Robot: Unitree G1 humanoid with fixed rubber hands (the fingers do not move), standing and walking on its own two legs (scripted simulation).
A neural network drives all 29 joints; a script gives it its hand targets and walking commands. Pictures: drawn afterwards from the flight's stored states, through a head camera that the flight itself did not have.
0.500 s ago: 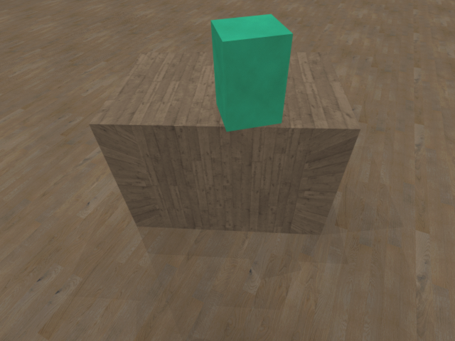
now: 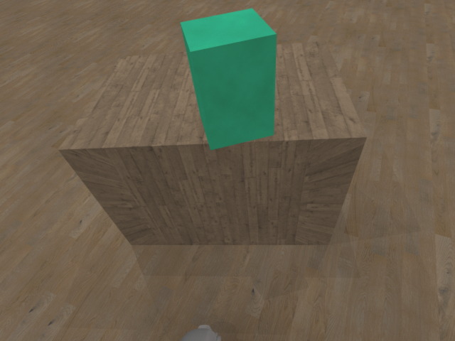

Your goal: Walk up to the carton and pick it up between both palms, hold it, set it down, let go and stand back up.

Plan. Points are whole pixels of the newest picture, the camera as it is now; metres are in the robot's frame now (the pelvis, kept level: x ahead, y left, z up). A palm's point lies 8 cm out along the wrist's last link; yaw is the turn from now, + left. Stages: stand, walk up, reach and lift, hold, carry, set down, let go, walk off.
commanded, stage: walk up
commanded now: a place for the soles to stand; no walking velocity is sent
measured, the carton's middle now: (230, 82) +0.78 +0.04 +0.06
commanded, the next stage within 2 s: none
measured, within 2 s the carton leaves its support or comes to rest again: neither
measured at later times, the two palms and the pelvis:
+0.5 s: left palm (110, 278) +0.28 +0.29 -0.09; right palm (403, 286) +0.28 -0.32 -0.14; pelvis +0.20 -0.02 -0.02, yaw -1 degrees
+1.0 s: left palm (108, 231) +0.41 +0.35 -0.11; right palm (353, 220) +0.43 -0.25 -0.13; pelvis +0.36 +0.05 -0.02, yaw -1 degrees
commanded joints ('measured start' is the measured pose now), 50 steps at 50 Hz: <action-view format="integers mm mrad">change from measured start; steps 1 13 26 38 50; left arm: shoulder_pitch -47 -105 -116 -20 -135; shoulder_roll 364 250 430 371 284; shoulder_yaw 119 79 138 136 66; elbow -84 -34 -30 -52 -64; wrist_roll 14 2 13 18 4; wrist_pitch -17 0 -34 -47 10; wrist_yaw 31 6 40 51 79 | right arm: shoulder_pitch -169 135 7 -95 182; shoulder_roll -215 -298 -309 -236 -388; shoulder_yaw -36 -53 -38 -40 -84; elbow -163 -73 -78 -131 -60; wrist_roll -22 -9 -14 -24 2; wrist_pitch -45 -84 -27 -16 -68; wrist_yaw -1 -47 -32 -22 -72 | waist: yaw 65 -45 43 64 -83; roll -244 18 -209 -247 69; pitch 59 -85 -44 9 -196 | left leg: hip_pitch -12 366 -248 -231 551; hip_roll -23 228 -36 38 415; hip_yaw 83 -269 -97 -35 -714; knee -235 -541 414 127 -532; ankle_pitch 9 146 -150 -3 264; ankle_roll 31 242 23 -17 310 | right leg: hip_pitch -50 -519 -48 -98 -654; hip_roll -275 -107 -399 -311 -1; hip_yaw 223 80 854 408 101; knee -273 450 -526 -335 691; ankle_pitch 632 108 -302 258 -50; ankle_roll -152 -2 -130 -178 5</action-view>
